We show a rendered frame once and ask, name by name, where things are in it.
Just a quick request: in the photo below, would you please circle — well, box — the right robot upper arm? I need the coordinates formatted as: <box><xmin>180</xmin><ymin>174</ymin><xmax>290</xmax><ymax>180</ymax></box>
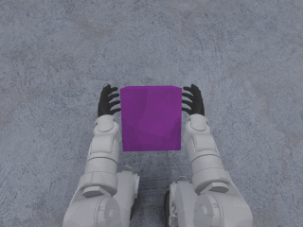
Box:
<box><xmin>193</xmin><ymin>191</ymin><xmax>253</xmax><ymax>227</ymax></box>

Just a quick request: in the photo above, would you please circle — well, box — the robot left thigh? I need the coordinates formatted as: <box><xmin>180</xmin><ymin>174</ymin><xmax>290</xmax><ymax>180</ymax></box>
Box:
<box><xmin>113</xmin><ymin>170</ymin><xmax>140</xmax><ymax>227</ymax></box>

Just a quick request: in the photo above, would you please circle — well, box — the carton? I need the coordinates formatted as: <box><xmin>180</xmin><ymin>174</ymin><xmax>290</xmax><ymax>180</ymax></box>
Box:
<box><xmin>120</xmin><ymin>85</ymin><xmax>183</xmax><ymax>152</ymax></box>

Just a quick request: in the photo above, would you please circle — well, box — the robot right hand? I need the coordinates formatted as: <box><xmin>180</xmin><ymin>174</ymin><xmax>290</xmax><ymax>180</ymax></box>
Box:
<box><xmin>182</xmin><ymin>83</ymin><xmax>205</xmax><ymax>116</ymax></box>

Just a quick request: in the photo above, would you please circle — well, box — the left robot upper arm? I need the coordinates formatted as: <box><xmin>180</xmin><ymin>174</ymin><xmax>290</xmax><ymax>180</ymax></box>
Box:
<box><xmin>62</xmin><ymin>195</ymin><xmax>122</xmax><ymax>227</ymax></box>

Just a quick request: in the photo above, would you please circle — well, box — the robot thigh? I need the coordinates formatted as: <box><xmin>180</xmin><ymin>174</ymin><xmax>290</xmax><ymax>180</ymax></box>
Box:
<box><xmin>169</xmin><ymin>181</ymin><xmax>198</xmax><ymax>227</ymax></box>
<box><xmin>113</xmin><ymin>170</ymin><xmax>140</xmax><ymax>227</ymax></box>

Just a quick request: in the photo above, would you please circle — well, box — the robot right forearm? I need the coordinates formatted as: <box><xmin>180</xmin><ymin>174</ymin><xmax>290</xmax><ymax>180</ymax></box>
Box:
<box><xmin>183</xmin><ymin>113</ymin><xmax>243</xmax><ymax>198</ymax></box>

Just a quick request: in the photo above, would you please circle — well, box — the robot left hand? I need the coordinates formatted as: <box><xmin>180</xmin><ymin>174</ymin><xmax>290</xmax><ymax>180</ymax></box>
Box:
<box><xmin>98</xmin><ymin>84</ymin><xmax>121</xmax><ymax>117</ymax></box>

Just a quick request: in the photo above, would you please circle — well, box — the robot left forearm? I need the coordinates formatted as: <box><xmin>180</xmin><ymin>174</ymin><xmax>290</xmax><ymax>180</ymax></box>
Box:
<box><xmin>62</xmin><ymin>114</ymin><xmax>122</xmax><ymax>227</ymax></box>

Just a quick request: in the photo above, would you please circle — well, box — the robot right thigh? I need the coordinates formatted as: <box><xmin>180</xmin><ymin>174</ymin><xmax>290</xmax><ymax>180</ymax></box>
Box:
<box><xmin>169</xmin><ymin>181</ymin><xmax>198</xmax><ymax>227</ymax></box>

